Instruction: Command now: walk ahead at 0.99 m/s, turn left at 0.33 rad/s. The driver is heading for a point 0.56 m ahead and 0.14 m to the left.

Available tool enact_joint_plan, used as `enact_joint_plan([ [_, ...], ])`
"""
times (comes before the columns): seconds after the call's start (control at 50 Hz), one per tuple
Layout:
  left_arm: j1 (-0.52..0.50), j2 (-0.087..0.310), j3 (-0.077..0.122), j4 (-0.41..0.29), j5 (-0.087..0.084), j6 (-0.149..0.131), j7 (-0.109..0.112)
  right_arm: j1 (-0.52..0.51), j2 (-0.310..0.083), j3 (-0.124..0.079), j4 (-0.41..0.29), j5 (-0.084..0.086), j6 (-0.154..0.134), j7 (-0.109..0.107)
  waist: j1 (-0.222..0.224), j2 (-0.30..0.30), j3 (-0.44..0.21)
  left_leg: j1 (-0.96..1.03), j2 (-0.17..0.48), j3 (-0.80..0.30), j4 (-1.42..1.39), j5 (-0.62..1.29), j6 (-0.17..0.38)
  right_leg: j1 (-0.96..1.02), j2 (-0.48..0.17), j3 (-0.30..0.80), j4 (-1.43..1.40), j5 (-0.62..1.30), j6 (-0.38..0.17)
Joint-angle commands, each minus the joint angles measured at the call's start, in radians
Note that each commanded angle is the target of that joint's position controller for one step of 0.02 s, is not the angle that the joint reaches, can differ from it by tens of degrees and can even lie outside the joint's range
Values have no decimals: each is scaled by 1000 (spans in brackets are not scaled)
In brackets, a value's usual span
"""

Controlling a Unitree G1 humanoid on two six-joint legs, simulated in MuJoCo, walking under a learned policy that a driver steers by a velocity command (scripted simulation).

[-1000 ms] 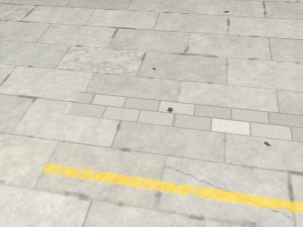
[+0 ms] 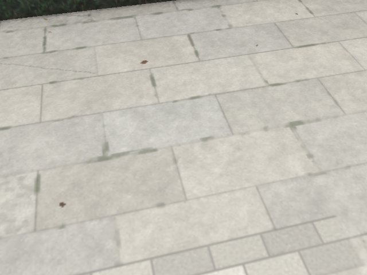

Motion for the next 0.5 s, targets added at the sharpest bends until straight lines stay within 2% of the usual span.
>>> enact_joint_plan([
  [0.02, -24, 85, 13, -50, -10, -52, -9, -48, -69, -16, -32, 14, 4, 12, -3, -30, 126, 14, -30, 79, -190, 186, 18, -165, -212, 38, -289, 490, 100],
  [0.08, 13, 79, -4, -31, -18, -64, 4, -149, -49, -3, -57, 13, -16, 28, 26, -37, 103, 70, -76, 213, -417, 345, 50, -59, -218, -65, -315, 798, 138],
  [0.12, 19, 108, -6, -24, -15, -66, 24, -138, -62, -2, -46, 11, -21, 35, 5, -75, 60, 135, -132, 264, -516, 394, 75, 67, -253, -99, -275, 1107, 166],
  [0.16, -9, 163, 7, -35, -9, -46, 58, -41, -112, -16, -11, 5, -12, 32, -64, -135, -27, 240, -202, 298, -547, 331, 92, 195, -296, -116, -122, 1421, 187],
  [0.18, -39, 190, 16, -46, 0, -26, 73, 74, -152, -31, 21, 4, -5, 27, -133, -157, -84, 351, -242, 304, -537, 256, 103, 212, -316, -114, 30, 1543, 191],
  [0.2, -98, 214, 26, -66, 12, -6, 80, 260, -201, -54, 74, 3, 1, 19, -231, -164, -157, 522, -262, 280, -525, 183, 129, 170, -331, -104, 268, 1581, 188],
  [0.22, -195, 238, 37, -92, 21, 12, 82, 494, -242, -82, 137, 2, 7, 6, -358, -144, -204, 723, -214, 173, -568, 99, 191, 26, -328, -84, 633, 1446, 173],
  [0.24, -261, 169, 24, -95, 23, 12, 57, 540, -253, -99, 167, 19, 13, -11, -360, 15, -138, 816, -165, 89, -609, 51, 234, -202, -159, -82, 1075, 545, 150],
  [0.26, -252, -19, -28, -180, 31, -18, 36, 432, -265, -97, 166, 3, 21, -14, -173, 250, -67, 935, -80, -198, -496, 268, 316, -659, -36, 44, 1385, -218, 171],
  [0.28, -149, -14, -50, -260, -2, -42, 20, 327, -285, -103, 115, -11, 23, -22, -86, 257, -238, 1048, 87, -660, -801, -147, 471, -845, -61, 228, 1408, -212, 170],
  [0.3, -186, 69, -49, -246, 19, -64, 15, 269, -222, -101, 76, -17, 20, -27, -84, 18, -145, 920, 111, -745, -990, -391, 419, -847, -130, 259, 1271, -96, 139],
  [0.32, -230, 102, -40, -236, 25, -63, 12, 222, -177, -91, 79, -15, 15, -24, -40, -134, -30, 730, 73, -651, -1021, -388, 350, -786, -174, 240, 1157, -28, 139],
  [0.34, -237, 93, -47, -250, 44, -50, 12, 209, -184, -87, 81, -8, 2, -26, 3, -141, 20, 602, 45, -596, -1018, -275, 340, -739, -198, 237, 1079, -33, 159],
  [0.36, -229, 91, -52, -245, 52, -25, 13, 186, -176, -81, 74, -1, -16, -34, 34, -172, 70, 486, 10, -501, -1015, -98, 321, -683, -232, 220, 1011, -23, 184],
  [0.38, -227, 84, -57, -247, 49, -2, 13, 176, -166, -72, 77, 4, -32, -35, 58, -178, 101, 361, -25, -396, -1017, 111, 299, -602, -254, 188, 909, -23, 205],
  [0.4, -250, 74, -63, -259, 43, 9, 11, 174, -182, -73, 76, 4, -48, -30, 59, -167, 107, 287, -62, -300, -1017, 360, 278, -527, -258, 143, 794, 3, 220],
  [0.42, -300, 57, -70, -283, 33, 10, 8, 192, -191, -76, 84, 6, -60, -28, 38, -133, 112, 267, -96, -216, -1002, 624, 247, -487, -249, 103, 670, 81, 225],
  [0.44, -343, 36, -78, -295, 27, 9, 4, 217, -169, -73, 100, 14, -64, -26, 10, -105, 92, 283, -152, -130, -964, 784, 186, -438, -231, 72, 545, 178, 216],
  [0.46, -372, 10, -86, -302, 19, 8, 1, 254, -156, -72, 115, 24, -63, -24, -26, -62, 52, 322, -193, -76, -933, 835, 132, -389, -199, 43, 421, 290, 199],
  [0.48, -516, 9, -71, -351, -25, -31, 16, 294, -76, -51, 109, 69, -62, -47, -108, -62, 20, 326, -192, -109, -905, 682, 90, -362, -148, 75, 312, 391, 208],
  [0.5, -533, 3, -68, -368, -32, -42, 18, 341, -111, -53, 135, 68, -51, -60, -118, -33, -21, 407, -186, -116, -896, 644, 71, -346, -101, 64, 209, 475, 204],
])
